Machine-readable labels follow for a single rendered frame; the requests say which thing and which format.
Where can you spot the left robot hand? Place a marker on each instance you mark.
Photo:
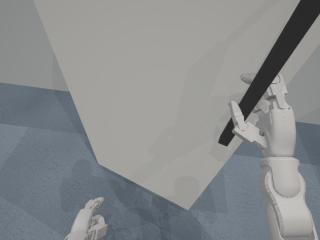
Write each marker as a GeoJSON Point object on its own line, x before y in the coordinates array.
{"type": "Point", "coordinates": [93, 226]}

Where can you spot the fridge door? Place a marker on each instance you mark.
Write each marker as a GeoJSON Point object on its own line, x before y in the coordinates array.
{"type": "Point", "coordinates": [151, 80]}

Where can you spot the handle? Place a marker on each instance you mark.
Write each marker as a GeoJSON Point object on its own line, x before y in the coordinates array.
{"type": "Point", "coordinates": [297, 26]}

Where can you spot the robot right forearm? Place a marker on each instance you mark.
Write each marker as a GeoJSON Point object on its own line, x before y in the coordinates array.
{"type": "Point", "coordinates": [284, 188]}

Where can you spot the right robot hand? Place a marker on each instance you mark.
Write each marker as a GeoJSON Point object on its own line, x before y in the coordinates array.
{"type": "Point", "coordinates": [276, 121]}

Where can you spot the robot left forearm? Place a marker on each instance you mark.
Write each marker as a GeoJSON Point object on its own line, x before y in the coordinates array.
{"type": "Point", "coordinates": [77, 235]}

